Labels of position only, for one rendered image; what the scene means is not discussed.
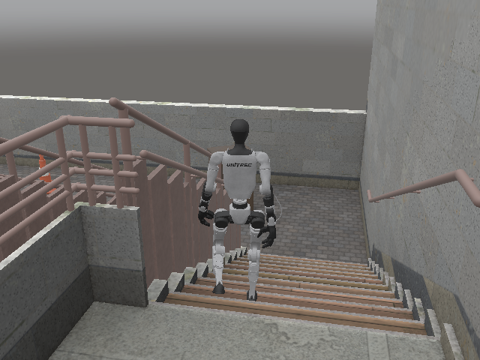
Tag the stairs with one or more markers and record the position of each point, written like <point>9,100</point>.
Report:
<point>300,314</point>

